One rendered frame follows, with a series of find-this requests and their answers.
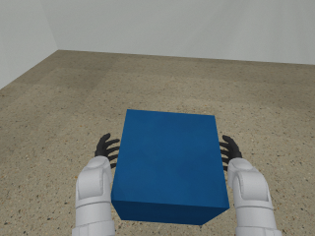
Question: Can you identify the left robot hand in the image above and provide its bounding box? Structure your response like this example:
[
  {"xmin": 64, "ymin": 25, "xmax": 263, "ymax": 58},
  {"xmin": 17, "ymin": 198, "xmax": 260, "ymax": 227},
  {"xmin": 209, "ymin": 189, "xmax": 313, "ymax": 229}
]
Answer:
[{"xmin": 94, "ymin": 133, "xmax": 120, "ymax": 169}]

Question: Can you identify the carton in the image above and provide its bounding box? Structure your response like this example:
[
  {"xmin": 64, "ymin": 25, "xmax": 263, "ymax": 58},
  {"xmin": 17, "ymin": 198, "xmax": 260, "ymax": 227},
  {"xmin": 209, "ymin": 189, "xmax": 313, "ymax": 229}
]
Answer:
[{"xmin": 110, "ymin": 109, "xmax": 230, "ymax": 226}]

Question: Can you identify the right robot hand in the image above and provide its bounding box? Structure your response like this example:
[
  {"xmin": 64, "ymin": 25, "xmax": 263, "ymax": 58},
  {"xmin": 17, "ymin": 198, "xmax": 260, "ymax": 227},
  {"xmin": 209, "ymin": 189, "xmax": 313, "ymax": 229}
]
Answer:
[{"xmin": 219, "ymin": 135, "xmax": 243, "ymax": 172}]

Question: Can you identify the robot left forearm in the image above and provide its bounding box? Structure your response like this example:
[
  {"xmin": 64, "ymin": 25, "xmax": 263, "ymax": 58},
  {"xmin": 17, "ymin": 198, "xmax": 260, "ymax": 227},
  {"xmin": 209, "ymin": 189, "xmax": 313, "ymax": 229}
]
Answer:
[{"xmin": 72, "ymin": 155, "xmax": 115, "ymax": 236}]

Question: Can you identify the robot right forearm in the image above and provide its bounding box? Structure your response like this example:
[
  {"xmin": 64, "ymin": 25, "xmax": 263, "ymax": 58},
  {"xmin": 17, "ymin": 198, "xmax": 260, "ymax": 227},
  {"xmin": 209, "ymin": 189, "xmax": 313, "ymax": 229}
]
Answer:
[{"xmin": 227, "ymin": 157, "xmax": 283, "ymax": 236}]

